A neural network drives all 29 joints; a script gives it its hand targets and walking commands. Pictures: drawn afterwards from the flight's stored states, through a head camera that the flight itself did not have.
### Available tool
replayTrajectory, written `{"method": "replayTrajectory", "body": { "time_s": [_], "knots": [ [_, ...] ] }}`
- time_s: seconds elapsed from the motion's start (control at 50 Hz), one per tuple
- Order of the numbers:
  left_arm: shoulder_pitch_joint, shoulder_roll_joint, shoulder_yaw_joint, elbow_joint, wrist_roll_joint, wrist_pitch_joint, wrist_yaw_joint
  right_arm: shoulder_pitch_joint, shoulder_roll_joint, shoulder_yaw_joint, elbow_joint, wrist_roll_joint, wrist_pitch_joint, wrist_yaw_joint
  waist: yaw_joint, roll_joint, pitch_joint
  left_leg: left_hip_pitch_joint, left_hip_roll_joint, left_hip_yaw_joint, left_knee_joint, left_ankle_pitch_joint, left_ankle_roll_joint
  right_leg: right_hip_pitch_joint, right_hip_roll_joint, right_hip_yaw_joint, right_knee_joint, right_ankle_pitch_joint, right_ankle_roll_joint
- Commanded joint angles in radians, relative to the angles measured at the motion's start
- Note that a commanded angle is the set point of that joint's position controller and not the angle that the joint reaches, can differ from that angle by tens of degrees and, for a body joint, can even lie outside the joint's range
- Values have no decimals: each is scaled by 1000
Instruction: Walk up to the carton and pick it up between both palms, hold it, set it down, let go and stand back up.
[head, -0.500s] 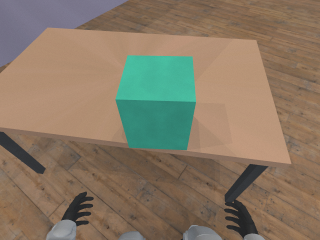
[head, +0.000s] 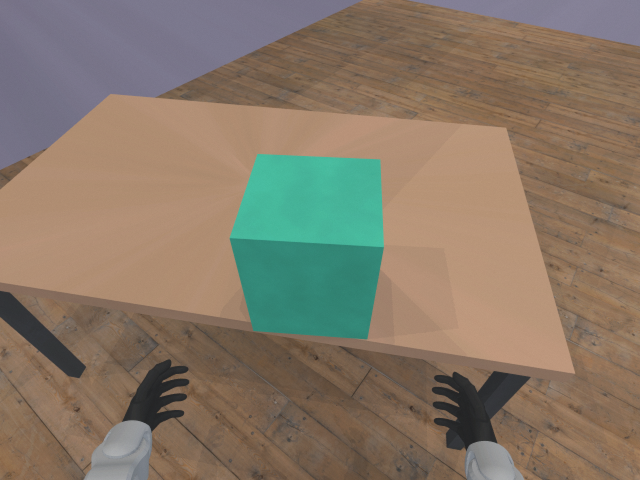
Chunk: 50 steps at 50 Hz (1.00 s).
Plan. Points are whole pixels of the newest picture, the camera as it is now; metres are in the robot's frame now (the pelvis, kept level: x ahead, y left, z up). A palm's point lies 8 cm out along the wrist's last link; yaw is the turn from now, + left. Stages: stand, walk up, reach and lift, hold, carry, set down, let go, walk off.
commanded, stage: reach and lift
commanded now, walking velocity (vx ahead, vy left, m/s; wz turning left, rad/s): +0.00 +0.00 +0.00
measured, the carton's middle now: (313, 249) +0.49 +0.01 -0.03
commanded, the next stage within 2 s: none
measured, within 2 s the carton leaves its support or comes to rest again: neither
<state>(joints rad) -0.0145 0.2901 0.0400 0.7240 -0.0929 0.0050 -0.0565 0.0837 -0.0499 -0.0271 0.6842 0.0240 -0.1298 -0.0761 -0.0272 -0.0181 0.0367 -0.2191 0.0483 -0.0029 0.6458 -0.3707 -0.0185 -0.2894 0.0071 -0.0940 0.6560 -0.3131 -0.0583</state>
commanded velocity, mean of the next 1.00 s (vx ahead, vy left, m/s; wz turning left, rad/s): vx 0.00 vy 0.00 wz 0.00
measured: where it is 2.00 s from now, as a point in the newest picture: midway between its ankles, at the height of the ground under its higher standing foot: outside the picture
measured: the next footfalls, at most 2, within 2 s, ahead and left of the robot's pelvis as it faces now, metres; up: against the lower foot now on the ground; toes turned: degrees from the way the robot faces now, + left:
none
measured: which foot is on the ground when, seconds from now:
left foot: down 0.00-1.00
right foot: down 0.00-1.00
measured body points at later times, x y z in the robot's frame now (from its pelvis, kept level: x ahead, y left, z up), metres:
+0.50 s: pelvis +0.02 +0.04 +0.01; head +0.03 +0.05 +0.46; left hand +0.26 +0.28 -0.04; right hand +0.23 -0.18 -0.05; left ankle -0.01 +0.15 -0.72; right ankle +0.03 -0.08 -0.72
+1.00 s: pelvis +0.00 +0.04 -0.01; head +0.03 +0.04 +0.44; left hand +0.33 +0.25 -0.01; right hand +0.30 -0.20 -0.02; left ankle -0.01 +0.15 -0.72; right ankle +0.03 -0.08 -0.72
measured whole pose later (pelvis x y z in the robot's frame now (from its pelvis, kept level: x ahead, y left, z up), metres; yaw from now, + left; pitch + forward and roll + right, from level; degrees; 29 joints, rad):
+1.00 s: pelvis +0.00 +0.04 -0.01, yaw -1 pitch +7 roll -1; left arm -0.34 0.28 -0.11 1.03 -0.32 -0.47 0.03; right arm -0.33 -0.22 0.02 1.06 0.29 -0.49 0.01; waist -0.02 0.00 -0.07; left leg -0.47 0.03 0.02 0.74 -0.39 0.00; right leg -0.52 -0.01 -0.06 0.69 -0.29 -0.01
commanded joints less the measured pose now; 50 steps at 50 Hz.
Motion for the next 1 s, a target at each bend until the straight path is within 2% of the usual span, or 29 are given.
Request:
{"method": "replayTrajectory", "body": {
  "time_s": [0.0,0.02,0.04,0.08,0.12,0.14,0.18,0.22,0.26,0.3,0.34,0.36,0.4,0.44,0.46,0.52,0.56,0.58,0.64,0.7,0.74,0.76,0.8,0.82,0.86,0.9,0.92,0.96,0.98],
  "knots": [
    [-163,161,33,-6,-8,-120,-40,-90,-44,-1,16,17,-117,-42,-36,8,-96,-165,-43,30,-109,167,42,196,-74,188,-159,234,50],
    [-137,167,36,-6,-11,-139,-46,-79,-50,7,35,32,-142,-48,-33,2,-120,-140,-47,28,-107,209,35,231,-67,176,-151,302,54],
    [-126,179,43,-35,-2,-159,-48,-78,-61,8,41,49,-173,-50,-17,32,-157,-106,-49,25,-106,281,19,254,-54,155,-137,380,49],
    [-73,178,75,-44,-4,-197,-51,-68,-78,32,26,81,-246,-46,10,37,-214,-42,-61,28,-95,409,-1,293,-46,147,-118,573,59],
    [-72,185,94,-105,-7,-240,-52,-84,-103,37,-7,102,-320,-39,19,30,-273,-18,-73,34,-92,486,-17,322,-29,136,-100,698,66],
    [-46,175,88,-89,-10,-253,-50,-64,-106,55,18,114,-344,-33,30,28,-271,-34,-70,28,-88,496,-19,343,-37,144,-90,734,67],
    [-36,156,78,-123,-15,-285,-44,-64,-129,43,22,131,-387,-13,29,60,-283,1,-70,20,-100,547,-36,327,-18,119,-101,719,55],
    [-35,138,67,-143,-27,-314,-35,-61,-145,46,39,148,-422,4,32,64,-300,44,-64,18,-90,573,-47,282,-12,116,-118,674,46],
    [-45,111,35,-122,-43,-327,-29,-82,-156,46,75,172,-438,23,30,92,-268,78,-52,11,-84,545,-54,193,2,100,-138,527,33],
    [-64,100,1,-95,-61,-346,-21,-112,-174,40,88,172,-444,39,18,97,-216,67,-46,3,-79,505,-60,132,10,90,-160,409,19],
    [-131,91,-23,-80,-89,-368,-9,-160,-182,26,120,180,-444,54,21,101,-183,51,-33,-6,-85,428,-55,68,13,86,-170,268,10],
    [-152,87,-47,-78,-113,-381,-4,-177,-193,20,118,182,-445,64,4,94,-182,41,-28,-13,-90,380,-54,45,17,78,-164,207,5],
    [-198,83,-68,-63,-127,-409,16,-230,-216,0,129,183,-446,78,7,109,-173,16,-20,-21,-97,335,-51,15,17,76,-156,151,-1],
    [-248,74,-90,-37,-148,-436,33,-274,-216,-9,156,178,-442,87,-7,104,-179,-25,-13,-33,-105,260,-44,3,20,75,-138,102,2],
    [-266,73,-100,-21,-146,-445,45,-302,-229,-16,166,174,-441,95,2,119,-183,-64,-6,-41,-118,223,-42,5,20,75,-125,75,-2],
    [-297,70,-116,52,-159,-470,72,-354,-248,-31,210,178,-433,106,-9,101,-219,-128,6,-58,-112,194,-33,21,24,72,-88,103,1],
    [-342,65,-119,30,-158,-493,85,-390,-269,-44,233,186,-437,112,-4,127,-235,-141,7,-68,-108,203,-44,18,28,71,-69,113,-1],
    [-358,58,-119,39,-157,-503,89,-408,-263,-34,234,199,-441,114,-5,119,-268,-145,5,-65,-98,205,-40,17,25,75,-63,114,0],
    [-373,64,-129,118,-174,-534,91,-474,-277,-31,249,196,-453,107,-8,66,-265,-179,-9,-61,-75,239,-40,20,34,78,-56,151,11],
    [-359,54,-105,150,-149,-542,81,-473,-274,-1,294,222,-472,103,11,58,-309,-142,-22,-57,-42,336,-39,36,30,83,-48,205,14],
    [-382,63,-88,180,-139,-539,76,-486,-275,13,319,237,-478,96,13,44,-294,-155,-34,-45,-37,323,-40,33,28,92,-62,198,20],
    [-455,88,-71,165,-154,-540,75,-551,-289,11,298,242,-473,91,11,44,-313,-172,-36,-45,-42,297,-39,33,27,97,-60,170,17],
    [-553,104,-79,158,-178,-543,75,-631,-291,20,262,255,-458,89,12,35,-365,-204,-47,-32,-42,232,-24,24,21,98,-49,148,27],
    [-543,102,-90,151,-191,-543,78,-625,-288,21,235,258,-451,88,5,35,-393,-198,-46,-31,-42,248,-20,30,15,102,-47,169,29],
    [-636,121,-103,172,-212,-535,83,-699,-297,16,233,259,-422,87,5,41,-399,-251,-48,-20,-40,193,-14,14,12,104,-39,132,34],
    [-678,126,-129,141,-241,-520,88,-720,-307,21,192,263,-390,87,0,66,-461,-262,-49,-19,-41,175,-17,15,12,104,-28,130,32],
    [-713,133,-135,177,-259,-505,85,-751,-299,30,205,281,-366,88,3,66,-463,-273,-46,-20,-46,152,-12,14,8,106,-26,115,31],
    [-738,138,-150,167,-272,-478,78,-765,-311,33,203,291,-332,82,-3,80,-521,-267,-53,-10,-30,204,-12,13,3,113,-19,167,30],
    [-700,141,-132,206,-270,-463,65,-735,-294,57,223,296,-313,78,4,56,-508,-261,-60,-7,-22,247,-8,38,1,118,-24,211,34]
  ]
}}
